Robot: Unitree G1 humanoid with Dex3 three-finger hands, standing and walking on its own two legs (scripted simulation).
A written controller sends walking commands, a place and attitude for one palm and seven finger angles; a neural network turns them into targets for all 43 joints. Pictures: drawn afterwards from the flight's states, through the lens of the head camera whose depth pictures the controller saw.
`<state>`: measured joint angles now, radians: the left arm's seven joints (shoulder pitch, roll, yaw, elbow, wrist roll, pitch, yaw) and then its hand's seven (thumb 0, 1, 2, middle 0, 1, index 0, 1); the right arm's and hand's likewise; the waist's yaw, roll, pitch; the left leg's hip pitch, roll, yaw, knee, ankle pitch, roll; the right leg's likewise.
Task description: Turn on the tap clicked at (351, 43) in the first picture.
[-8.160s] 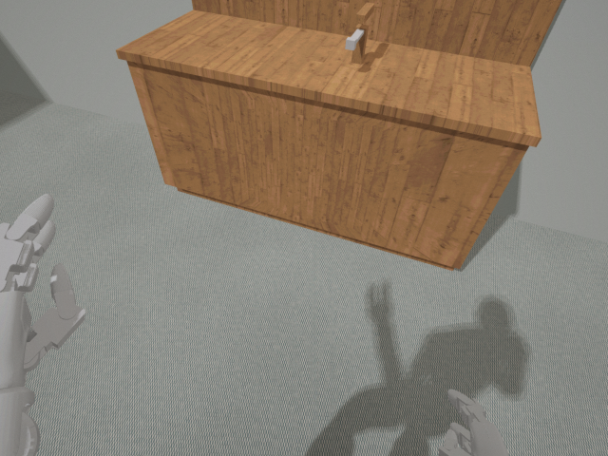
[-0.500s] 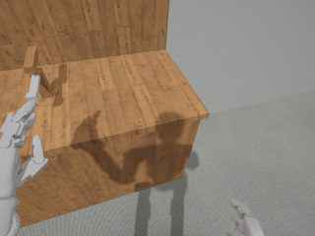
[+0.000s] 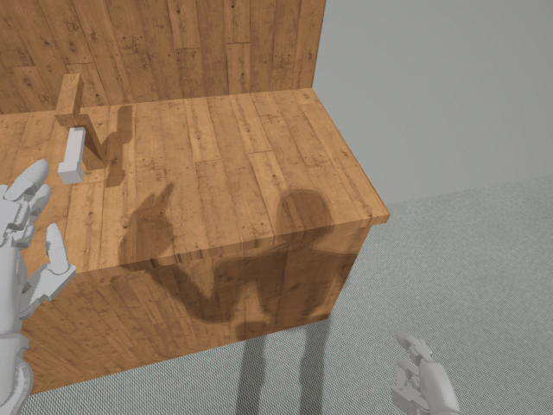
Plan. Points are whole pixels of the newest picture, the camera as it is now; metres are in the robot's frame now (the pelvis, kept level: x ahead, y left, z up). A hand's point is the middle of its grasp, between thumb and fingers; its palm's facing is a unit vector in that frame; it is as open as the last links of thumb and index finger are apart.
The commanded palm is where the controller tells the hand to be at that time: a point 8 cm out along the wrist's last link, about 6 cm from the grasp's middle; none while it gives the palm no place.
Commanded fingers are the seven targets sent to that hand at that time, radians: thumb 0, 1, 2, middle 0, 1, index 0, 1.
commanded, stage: come to a stop and stand still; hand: left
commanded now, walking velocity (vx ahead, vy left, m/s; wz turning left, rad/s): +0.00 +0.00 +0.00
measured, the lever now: (71, 172) +0.45 +0.40 +0.05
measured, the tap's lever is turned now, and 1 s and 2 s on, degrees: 0 0 0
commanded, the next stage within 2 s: look again from close up in 0.24 s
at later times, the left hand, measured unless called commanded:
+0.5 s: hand (61, 277) +0.21 +0.25 +0.15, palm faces +0.42 -0.84 -0.34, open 7.4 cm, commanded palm +0.16 +0.28 +0.17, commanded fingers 0.00 0.90 0.90 -0.20 -0.30 -0.20 -0.30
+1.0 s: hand (68, 267) +0.23 +0.25 +0.15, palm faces +0.42 -0.84 -0.34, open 7.4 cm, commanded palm +0.18 +0.28 +0.17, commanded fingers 0.00 0.90 0.90 -0.20 -0.30 -0.20 -0.30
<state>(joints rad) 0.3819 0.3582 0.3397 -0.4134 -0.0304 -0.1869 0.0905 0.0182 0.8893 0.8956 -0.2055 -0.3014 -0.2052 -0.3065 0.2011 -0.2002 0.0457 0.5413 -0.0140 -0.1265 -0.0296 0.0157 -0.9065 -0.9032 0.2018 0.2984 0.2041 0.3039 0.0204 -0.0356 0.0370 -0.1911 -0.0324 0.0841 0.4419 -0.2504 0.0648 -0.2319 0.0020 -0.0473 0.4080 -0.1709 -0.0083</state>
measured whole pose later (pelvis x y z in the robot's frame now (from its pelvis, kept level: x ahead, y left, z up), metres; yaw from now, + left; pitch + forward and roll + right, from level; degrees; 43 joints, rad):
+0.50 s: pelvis +0.00 +0.00 +0.00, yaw +1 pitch +0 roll -1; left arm 0.41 0.34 0.32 -0.42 -0.05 -0.16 0.12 0.02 0.89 0.90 -0.20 -0.30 -0.20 -0.31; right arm 0.20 -0.20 0.05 0.56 -0.01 -0.07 -0.06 0.02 -0.91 -0.90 0.20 0.30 0.20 0.30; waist 0.04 0.00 0.02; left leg -0.19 -0.03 0.07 0.43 -0.25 0.06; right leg -0.21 0.01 -0.06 0.38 -0.16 -0.01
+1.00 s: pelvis +0.02 +0.00 -0.01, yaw +0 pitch +0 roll -1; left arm 0.43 0.34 0.32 -0.42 -0.04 -0.17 0.13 0.02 0.89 0.90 -0.20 -0.30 -0.20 -0.31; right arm 0.22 -0.22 0.02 0.58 -0.01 -0.07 -0.07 0.02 -0.91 -0.90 0.20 0.30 0.20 0.30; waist 0.03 -0.01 -0.01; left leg -0.21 -0.03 0.08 0.52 -0.32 0.07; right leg -0.25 0.00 -0.05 0.50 -0.25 -0.01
